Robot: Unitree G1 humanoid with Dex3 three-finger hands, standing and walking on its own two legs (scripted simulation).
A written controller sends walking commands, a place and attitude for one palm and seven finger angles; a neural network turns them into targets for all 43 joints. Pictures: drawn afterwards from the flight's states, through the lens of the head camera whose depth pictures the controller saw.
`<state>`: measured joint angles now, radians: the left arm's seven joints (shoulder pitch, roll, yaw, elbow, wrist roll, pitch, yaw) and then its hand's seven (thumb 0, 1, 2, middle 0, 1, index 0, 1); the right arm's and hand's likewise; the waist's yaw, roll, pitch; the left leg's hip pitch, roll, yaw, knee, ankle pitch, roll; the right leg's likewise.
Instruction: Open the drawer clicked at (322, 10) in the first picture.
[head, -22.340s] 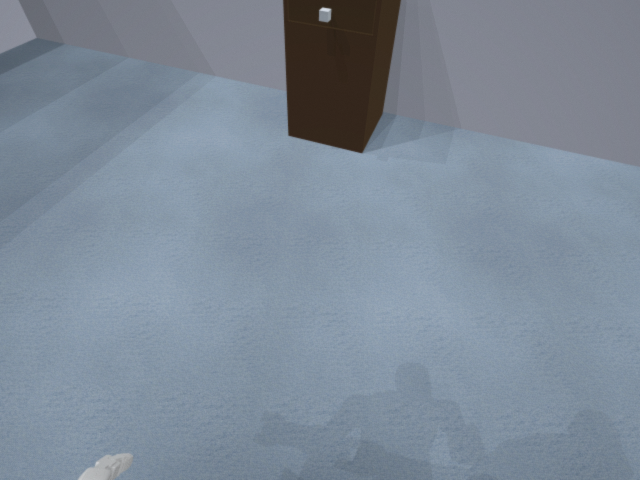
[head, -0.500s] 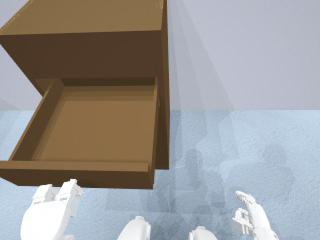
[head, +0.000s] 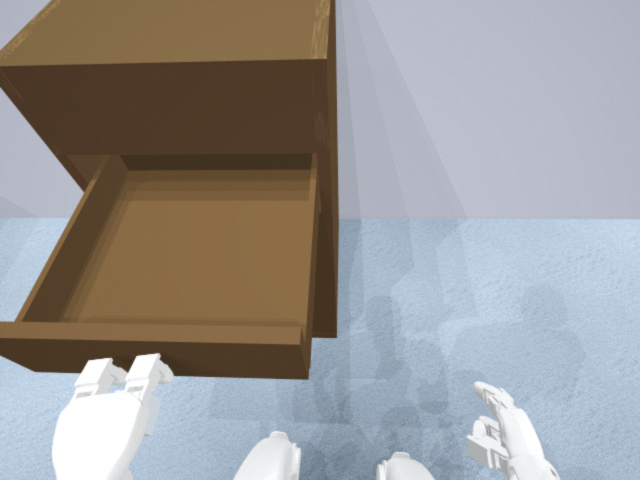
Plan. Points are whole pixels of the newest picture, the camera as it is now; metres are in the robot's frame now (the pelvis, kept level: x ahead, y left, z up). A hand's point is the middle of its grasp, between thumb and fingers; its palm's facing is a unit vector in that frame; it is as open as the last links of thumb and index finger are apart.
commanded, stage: lift the hand off the handle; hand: left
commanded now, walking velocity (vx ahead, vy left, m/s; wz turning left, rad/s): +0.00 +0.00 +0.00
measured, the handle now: (139, 394) +0.21 +0.24 +0.00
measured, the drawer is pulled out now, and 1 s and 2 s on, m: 0.30 0.30 0.30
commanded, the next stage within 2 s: none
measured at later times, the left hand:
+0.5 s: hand (108, 423) +0.17 +0.25 +0.02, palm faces -0.02 -0.09 -1.00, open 13.5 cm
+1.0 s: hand (93, 415) +0.18 +0.26 +0.05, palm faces -0.03 -0.11 -0.99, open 13.5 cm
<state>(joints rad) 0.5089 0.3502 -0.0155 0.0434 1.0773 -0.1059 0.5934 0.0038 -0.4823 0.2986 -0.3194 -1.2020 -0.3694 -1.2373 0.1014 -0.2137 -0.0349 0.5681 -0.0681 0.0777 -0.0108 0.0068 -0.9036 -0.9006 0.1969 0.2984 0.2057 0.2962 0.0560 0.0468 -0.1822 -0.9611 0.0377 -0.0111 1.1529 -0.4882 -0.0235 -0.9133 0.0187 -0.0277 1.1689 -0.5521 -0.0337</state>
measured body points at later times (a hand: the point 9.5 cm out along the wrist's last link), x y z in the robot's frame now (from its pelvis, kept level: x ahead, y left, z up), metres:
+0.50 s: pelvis +0.01 +0.01 +0.03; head +0.06 -0.02 +0.47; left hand +0.17 +0.26 +0.08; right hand +0.21 -0.23 -0.07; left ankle +0.04 +0.14 -0.65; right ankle +0.01 -0.10 -0.65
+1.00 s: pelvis +0.02 +0.02 +0.04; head +0.06 -0.01 +0.49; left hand +0.17 +0.26 +0.11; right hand +0.23 -0.20 -0.06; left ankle +0.04 +0.14 -0.65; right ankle +0.01 -0.10 -0.65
